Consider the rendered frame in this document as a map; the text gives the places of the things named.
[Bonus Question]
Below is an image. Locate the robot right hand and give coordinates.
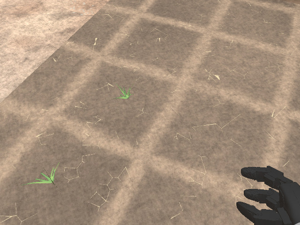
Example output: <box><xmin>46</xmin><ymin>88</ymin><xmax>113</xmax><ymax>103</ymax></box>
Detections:
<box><xmin>236</xmin><ymin>166</ymin><xmax>300</xmax><ymax>225</ymax></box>

